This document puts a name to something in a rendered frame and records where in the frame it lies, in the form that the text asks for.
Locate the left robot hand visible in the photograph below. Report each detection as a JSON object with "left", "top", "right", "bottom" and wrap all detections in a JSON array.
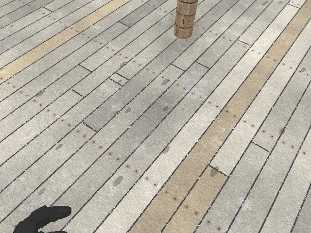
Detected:
[{"left": 13, "top": 205, "right": 72, "bottom": 233}]

